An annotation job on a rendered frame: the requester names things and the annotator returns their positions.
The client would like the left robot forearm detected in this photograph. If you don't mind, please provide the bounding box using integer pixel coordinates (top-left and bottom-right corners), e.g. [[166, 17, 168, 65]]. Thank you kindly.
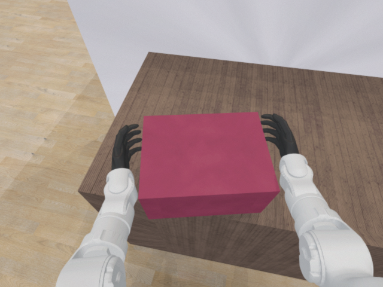
[[56, 168, 138, 287]]

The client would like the pedestal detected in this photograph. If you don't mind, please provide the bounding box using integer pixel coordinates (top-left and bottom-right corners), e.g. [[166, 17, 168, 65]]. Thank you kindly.
[[78, 52, 383, 280]]

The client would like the robot right hand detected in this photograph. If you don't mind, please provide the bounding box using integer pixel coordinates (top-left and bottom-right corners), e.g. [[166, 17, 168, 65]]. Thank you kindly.
[[261, 114, 299, 158]]

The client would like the carton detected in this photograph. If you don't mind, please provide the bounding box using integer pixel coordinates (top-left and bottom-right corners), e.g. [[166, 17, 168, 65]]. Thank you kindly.
[[138, 112, 280, 219]]

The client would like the right robot upper arm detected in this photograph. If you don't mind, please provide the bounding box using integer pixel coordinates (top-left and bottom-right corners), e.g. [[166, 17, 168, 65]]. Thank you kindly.
[[299, 230, 383, 287]]

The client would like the robot left hand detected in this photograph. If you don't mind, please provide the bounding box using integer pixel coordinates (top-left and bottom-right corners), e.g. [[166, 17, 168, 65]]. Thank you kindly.
[[111, 124, 142, 170]]

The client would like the right robot forearm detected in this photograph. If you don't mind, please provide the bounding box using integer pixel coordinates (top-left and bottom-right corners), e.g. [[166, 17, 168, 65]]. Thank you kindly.
[[279, 154, 373, 275]]

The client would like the left robot upper arm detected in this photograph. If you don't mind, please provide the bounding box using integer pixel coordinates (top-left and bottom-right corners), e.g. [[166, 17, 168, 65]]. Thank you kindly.
[[57, 255, 126, 287]]

